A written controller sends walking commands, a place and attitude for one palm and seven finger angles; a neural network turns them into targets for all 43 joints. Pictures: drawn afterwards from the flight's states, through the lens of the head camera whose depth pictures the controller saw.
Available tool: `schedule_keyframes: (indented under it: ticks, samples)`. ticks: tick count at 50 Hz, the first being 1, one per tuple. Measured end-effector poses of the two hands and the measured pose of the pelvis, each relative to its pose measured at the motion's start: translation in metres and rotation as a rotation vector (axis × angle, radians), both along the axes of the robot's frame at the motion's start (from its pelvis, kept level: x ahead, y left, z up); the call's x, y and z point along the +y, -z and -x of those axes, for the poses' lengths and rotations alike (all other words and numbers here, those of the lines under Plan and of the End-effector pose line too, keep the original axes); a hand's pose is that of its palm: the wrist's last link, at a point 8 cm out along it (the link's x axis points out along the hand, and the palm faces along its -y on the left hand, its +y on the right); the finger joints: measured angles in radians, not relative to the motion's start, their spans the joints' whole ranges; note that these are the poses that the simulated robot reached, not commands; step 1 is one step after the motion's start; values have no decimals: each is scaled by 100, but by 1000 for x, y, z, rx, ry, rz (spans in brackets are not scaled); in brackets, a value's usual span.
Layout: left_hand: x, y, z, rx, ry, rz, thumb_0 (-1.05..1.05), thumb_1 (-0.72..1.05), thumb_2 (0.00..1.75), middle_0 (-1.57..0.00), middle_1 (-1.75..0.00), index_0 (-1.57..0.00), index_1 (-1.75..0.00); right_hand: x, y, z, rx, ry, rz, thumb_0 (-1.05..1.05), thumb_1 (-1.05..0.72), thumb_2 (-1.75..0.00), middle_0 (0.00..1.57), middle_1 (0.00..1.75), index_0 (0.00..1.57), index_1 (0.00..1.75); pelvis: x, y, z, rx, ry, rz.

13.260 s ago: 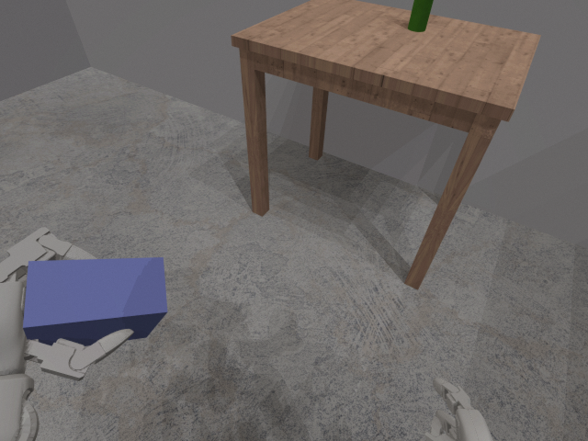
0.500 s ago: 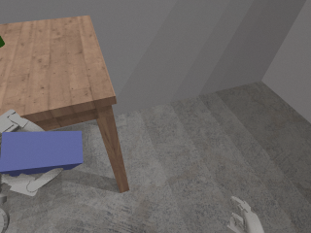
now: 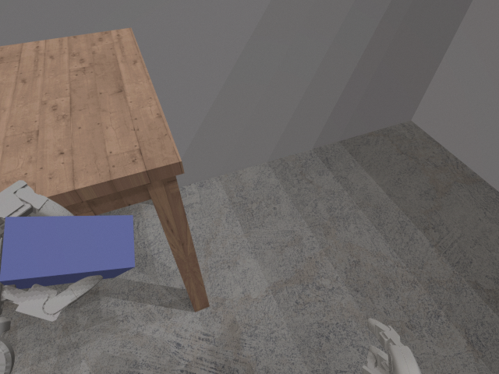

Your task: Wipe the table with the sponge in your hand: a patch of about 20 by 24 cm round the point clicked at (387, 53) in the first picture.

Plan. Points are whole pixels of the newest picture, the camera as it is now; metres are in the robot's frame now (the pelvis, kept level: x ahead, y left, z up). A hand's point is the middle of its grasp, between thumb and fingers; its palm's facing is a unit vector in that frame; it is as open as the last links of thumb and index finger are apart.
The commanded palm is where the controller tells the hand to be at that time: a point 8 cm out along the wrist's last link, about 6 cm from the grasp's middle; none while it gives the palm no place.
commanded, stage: shuffle to correct the standing spot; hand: left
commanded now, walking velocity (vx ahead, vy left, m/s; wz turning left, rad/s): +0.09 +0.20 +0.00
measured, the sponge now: (88, 252) +0.23 +0.20 +0.16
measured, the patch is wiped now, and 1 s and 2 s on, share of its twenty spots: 0.00 0.00 0.00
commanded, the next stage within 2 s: come to a stop and stand still in 1.94 s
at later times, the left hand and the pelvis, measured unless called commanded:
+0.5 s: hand out of the picture +0.23 +0.32 +0.18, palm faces +0.42 -0.79 -0.44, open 9.8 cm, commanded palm +0.17 +0.36 +0.18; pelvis +0.01 +0.08 -0.01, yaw +0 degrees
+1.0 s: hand out of the picture +0.24 +0.43 +0.18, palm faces +0.40 -0.83 -0.39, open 9.8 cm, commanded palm +0.18 +0.47 +0.18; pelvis +0.02 +0.19 -0.01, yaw -1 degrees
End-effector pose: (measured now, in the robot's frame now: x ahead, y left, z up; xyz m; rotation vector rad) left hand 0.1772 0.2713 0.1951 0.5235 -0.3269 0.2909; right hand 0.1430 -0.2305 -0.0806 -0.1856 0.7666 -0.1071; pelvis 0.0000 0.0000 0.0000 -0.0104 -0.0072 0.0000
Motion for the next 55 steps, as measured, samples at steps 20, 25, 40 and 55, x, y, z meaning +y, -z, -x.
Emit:
schedule_keyframes:
  ticks: [20,25,40,55]
  samples:
    - [48,-2,0,4,-50,-9,0,-47,101,-78,-134,-78,-134,24,-2,-14,12,11,76,2,-90,-89,20,30,20,30,46,-2,-8,-20,-3,-70]
    - [90,1,-15,-60,-50,-31,0,-47,101,-78,-134,-78,-134,62,3,-23,-33,50,53,2,-91,-90,20,30,20,30,78,12,-12,-17,-5,-45]
    - [156,5,-4,-43,-73,-9,0,-47,101,-78,-134,-79,-134,151,13,-28,53,-56,14,2,-90,-89,20,30,20,30,143,8,-20,-4,-19,-19]
    - [193,-11,-22,-62,17,-47,0,-47,101,-78,-134,-79,-134,212,6,-30,-63,-7,-29,1,-90,-89,20,30,20,30,199,10,-21,8,21,-22]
